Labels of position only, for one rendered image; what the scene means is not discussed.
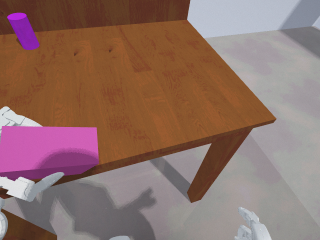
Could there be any left robot hand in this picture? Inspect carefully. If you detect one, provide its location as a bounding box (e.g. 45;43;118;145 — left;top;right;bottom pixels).
0;106;64;202

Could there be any right robot hand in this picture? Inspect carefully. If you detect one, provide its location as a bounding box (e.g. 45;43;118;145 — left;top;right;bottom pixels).
234;207;272;240

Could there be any table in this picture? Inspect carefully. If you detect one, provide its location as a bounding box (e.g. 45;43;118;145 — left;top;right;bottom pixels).
0;0;276;240

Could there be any sponge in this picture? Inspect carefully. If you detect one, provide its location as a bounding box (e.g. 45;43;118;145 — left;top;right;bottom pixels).
0;126;99;181

